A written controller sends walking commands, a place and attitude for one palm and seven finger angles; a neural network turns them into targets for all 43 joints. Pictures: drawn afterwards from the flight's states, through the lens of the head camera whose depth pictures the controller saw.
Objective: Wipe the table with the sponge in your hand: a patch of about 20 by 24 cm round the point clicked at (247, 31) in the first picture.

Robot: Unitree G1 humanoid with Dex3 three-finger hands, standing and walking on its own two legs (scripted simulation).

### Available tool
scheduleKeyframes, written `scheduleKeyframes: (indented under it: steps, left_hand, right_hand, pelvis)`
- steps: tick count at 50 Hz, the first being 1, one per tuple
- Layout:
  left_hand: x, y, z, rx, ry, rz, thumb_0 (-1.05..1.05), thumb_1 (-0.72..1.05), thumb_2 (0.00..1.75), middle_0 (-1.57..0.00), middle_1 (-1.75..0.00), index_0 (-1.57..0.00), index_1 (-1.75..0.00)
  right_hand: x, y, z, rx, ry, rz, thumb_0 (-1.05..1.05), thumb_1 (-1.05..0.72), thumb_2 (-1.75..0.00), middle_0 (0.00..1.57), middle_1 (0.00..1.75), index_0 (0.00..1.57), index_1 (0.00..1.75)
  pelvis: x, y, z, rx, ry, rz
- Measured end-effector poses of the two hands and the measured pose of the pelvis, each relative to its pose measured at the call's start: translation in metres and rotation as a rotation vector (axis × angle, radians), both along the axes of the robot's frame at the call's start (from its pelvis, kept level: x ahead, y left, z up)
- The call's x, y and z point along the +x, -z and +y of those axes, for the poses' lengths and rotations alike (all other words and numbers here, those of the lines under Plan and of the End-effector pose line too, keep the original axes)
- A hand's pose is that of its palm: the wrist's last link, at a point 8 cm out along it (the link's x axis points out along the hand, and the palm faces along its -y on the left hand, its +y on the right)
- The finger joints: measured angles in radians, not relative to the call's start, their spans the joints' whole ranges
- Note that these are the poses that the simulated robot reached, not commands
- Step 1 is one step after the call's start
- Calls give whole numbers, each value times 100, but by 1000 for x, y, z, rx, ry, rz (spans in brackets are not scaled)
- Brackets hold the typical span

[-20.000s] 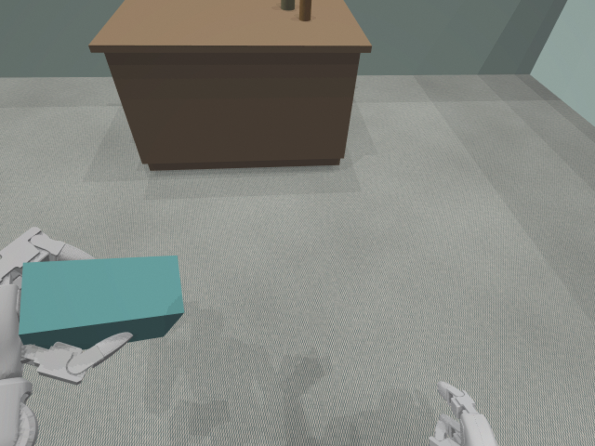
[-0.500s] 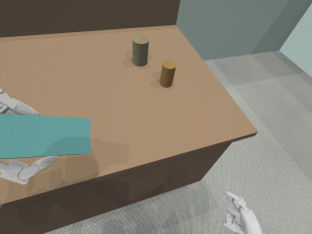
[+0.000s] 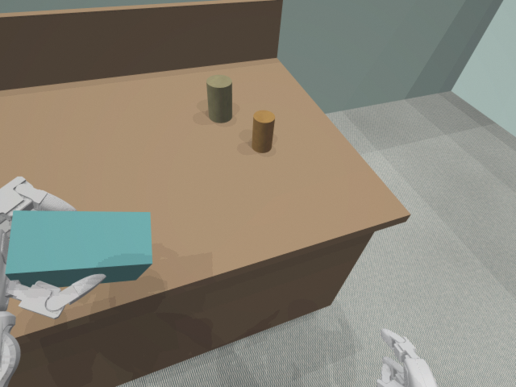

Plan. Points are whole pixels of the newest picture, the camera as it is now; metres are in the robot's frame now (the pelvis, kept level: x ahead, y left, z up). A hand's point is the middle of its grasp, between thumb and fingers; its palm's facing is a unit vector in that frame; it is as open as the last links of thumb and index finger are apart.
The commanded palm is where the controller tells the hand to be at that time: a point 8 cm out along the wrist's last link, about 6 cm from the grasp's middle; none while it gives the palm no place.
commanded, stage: come to a stop and stand still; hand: left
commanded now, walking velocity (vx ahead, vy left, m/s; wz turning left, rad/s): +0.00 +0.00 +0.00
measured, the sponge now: (105, 250) +0.24 +0.22 +0.14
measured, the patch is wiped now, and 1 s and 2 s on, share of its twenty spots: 0.00 0.00 0.00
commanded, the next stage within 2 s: look again from close up in 0.56 s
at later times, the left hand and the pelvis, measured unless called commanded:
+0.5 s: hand (85, 238) +0.24 +0.23 +0.16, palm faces +0.35 -0.87 -0.34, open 10.2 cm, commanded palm +0.18 +0.27 +0.18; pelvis +0.02 -0.01 +0.01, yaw -1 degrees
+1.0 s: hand (83, 240) +0.24 +0.24 +0.16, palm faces +0.34 -0.88 -0.35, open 10.2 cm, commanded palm +0.18 +0.27 +0.18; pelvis +0.02 +0.00 +0.01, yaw -1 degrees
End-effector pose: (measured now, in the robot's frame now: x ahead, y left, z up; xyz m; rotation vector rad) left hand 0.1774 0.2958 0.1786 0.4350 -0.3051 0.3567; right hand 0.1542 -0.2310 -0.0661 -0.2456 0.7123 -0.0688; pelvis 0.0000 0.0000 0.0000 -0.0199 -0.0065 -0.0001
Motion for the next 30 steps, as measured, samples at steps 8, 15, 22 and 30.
scheduleKeyframes:
  steps: [8,15,22,30]
  left_hand:
    - [13,11,-18,-58,26,47,0,-51,102,-76,-133,-74,-133]
    - [20,6,-25,-37,53,53,0,-51,102,-76,-133,-74,-133]
    - [21,2,-20,-32,27,65,0,-51,102,-76,-133,-74,-133]
    - [23,8,-22,-63,26,81,0,-51,102,-76,-133,-74,-133]
  right_hand:
    - [11,-9,-10,-4,31,-54,1,-91,-90,20,30,20,30]
    - [21,-14,-9,-3,32,-72,1,-90,-90,20,30,20,30]
    - [28,-12,-6,6,30,-65,1,-90,-90,20,30,20,30]
    - [33,-13,-1,6,22,-65,1,-90,-90,20,30,20,30]
  pelvis:
    - [7,-2,-6,1,13,-6]
    - [13,-4,-10,1,13,-3]
    - [19,-5,-10,2,16,-5]
    - [21,-6,-8,3,14,-11]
